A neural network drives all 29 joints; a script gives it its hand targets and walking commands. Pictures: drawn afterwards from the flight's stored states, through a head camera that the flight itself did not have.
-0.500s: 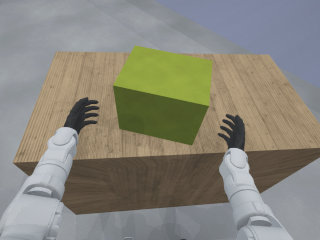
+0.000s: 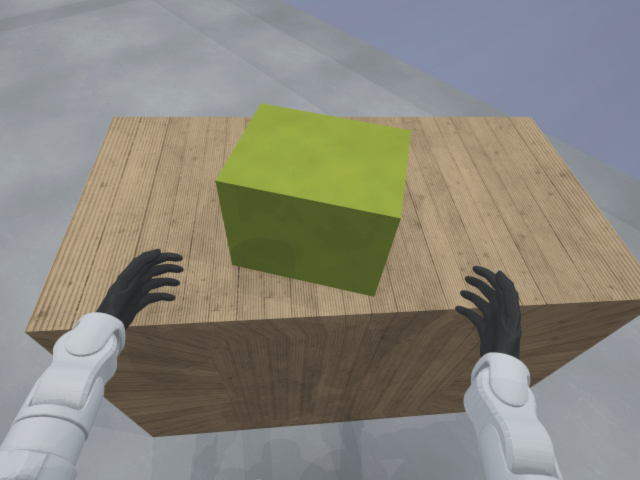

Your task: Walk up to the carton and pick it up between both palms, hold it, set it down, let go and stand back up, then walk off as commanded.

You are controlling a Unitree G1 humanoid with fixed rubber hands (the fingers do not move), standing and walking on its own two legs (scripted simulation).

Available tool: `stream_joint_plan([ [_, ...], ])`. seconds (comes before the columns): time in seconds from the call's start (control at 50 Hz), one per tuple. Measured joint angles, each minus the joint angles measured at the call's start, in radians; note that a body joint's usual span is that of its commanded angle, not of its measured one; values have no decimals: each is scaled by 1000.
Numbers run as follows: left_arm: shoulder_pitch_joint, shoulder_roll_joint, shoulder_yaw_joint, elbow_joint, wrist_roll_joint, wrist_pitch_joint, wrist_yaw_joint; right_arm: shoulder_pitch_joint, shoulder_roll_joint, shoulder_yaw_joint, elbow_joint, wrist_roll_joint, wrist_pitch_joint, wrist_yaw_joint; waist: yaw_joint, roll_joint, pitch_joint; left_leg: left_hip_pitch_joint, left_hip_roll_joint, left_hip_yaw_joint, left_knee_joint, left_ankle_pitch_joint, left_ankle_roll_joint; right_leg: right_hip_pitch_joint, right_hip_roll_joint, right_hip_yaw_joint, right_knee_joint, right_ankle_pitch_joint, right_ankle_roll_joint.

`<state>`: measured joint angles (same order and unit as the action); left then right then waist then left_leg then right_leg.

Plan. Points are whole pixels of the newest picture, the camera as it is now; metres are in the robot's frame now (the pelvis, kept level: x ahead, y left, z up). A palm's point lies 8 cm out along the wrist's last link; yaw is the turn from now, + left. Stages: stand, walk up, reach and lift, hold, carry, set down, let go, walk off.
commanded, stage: set down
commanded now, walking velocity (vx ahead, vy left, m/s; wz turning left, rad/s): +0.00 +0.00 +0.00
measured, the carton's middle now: (317, 200) +0.52 -0.01 +0.02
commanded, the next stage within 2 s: none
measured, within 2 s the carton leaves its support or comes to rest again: neither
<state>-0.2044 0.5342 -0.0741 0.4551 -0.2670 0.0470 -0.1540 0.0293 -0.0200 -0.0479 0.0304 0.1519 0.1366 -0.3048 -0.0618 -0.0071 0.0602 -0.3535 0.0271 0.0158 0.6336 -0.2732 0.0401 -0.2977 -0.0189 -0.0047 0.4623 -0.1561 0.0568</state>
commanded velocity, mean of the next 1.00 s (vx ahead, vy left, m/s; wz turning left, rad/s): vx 0.00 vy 0.00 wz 0.00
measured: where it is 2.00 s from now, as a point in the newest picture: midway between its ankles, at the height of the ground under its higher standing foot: outside the picture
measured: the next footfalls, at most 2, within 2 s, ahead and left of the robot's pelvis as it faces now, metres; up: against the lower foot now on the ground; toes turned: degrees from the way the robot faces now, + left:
none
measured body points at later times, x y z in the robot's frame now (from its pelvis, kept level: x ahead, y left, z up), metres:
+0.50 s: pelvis +0.02 -0.01 +0.00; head +0.04 +0.01 +0.45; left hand +0.28 +0.24 +0.02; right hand +0.21 -0.23 +0.05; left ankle +0.04 +0.09 -0.73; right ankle +0.06 -0.17 -0.73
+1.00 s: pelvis +0.03 -0.01 +0.00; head +0.05 +0.01 +0.45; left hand +0.27 +0.23 +0.01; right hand +0.21 -0.22 +0.02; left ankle +0.04 +0.09 -0.73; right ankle +0.06 -0.17 -0.73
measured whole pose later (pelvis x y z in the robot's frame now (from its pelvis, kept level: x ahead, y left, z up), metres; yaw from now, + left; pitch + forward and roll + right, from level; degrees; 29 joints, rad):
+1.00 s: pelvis +0.03 -0.01 +0.00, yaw +0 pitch -1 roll -2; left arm 0.21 0.49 -0.03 0.11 -0.29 0.08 -0.14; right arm 0.41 -0.02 -0.02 -0.19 0.15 0.21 -0.23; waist -0.05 0.00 0.07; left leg -0.28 0.02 0.02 0.59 -0.29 0.03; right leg -0.25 -0.02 0.00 0.46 -0.20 0.05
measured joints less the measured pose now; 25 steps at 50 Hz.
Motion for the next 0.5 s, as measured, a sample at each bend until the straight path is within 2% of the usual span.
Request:
stream_joint_plan([
  [0.14,111,21,8,-111,-14,28,-2,120,0,3,-142,0,86,-10,0,-1,2,44,-1,0,-22,0,-5,34,-1,0,0,-12,0],
  [0.28,156,23,19,-152,-18,36,-4,196,0,7,-226,0,136,-10,0,-1,6,57,-1,0,-32,0,-7,42,-1,0,0,-18,-1],
  [0.38,224,22,35,-223,-18,37,-5,262,0,25,-302,0,134,-10,0,0,8,63,-2,1,-38,-2,-9,45,-2,0,0,-23,-2],
  [0.5,325,17,43,-285,-19,34,-5,345,0,28,-327,0,125,-9,0,0,13,71,-2,1,-40,-9,-11,52,-2,0,0,-30,-3],
])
